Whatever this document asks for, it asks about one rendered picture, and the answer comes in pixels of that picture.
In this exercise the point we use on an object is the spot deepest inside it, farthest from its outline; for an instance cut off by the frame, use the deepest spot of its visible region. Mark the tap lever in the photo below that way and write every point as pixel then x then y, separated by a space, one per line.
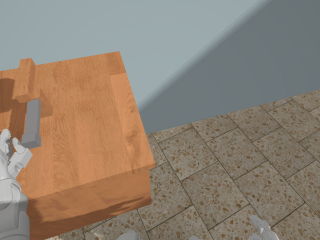
pixel 31 137

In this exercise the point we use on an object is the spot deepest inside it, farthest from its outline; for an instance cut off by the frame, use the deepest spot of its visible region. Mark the right robot hand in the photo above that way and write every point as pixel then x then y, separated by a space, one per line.
pixel 263 228

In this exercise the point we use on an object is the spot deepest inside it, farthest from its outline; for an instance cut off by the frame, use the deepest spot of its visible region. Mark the left robot forearm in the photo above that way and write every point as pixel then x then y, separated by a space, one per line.
pixel 14 221

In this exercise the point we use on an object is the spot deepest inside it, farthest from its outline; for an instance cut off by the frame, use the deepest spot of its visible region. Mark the counter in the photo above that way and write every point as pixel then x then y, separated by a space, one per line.
pixel 94 159

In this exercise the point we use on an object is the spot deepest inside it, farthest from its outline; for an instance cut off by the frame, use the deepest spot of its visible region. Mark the robot left shin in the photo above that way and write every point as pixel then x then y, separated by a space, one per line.
pixel 131 231

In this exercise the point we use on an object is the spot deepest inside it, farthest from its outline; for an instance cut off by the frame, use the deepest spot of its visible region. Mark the left robot hand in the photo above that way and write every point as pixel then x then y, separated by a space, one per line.
pixel 10 167

